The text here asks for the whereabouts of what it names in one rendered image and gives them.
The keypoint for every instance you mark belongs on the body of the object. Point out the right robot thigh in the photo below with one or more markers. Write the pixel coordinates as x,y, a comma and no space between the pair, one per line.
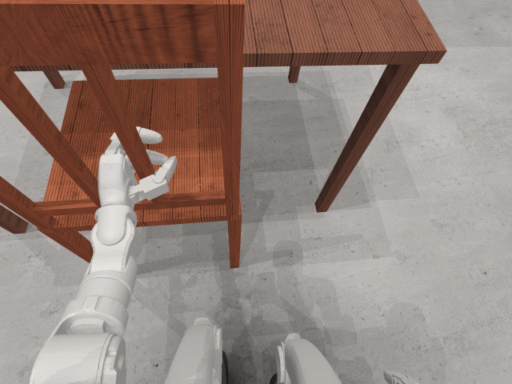
300,362

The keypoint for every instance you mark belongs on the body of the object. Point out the robot left shin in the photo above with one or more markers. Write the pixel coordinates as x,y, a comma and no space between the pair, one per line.
216,373

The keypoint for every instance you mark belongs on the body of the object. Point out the left robot hand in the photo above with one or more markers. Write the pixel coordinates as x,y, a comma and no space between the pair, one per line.
116,173

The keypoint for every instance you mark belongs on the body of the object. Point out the left robot upper arm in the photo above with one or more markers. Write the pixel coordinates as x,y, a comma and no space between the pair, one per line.
93,358

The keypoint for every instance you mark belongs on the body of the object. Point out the table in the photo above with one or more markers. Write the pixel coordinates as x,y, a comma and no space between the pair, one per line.
296,33

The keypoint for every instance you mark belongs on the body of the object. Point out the left robot forearm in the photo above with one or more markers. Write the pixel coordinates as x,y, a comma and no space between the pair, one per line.
100,305

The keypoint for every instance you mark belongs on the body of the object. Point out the chair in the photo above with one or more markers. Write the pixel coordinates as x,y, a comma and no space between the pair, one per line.
199,119

